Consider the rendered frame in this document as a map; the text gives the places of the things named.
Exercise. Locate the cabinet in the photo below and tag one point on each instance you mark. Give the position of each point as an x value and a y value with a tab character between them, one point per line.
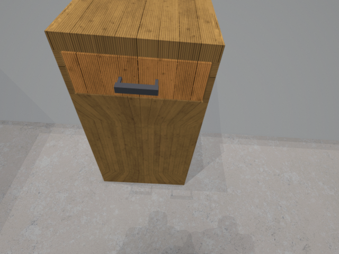
140	139

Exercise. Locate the handle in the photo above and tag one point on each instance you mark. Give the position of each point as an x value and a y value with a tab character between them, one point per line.
139	89

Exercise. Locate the drawer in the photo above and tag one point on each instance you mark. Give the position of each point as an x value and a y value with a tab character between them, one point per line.
95	73

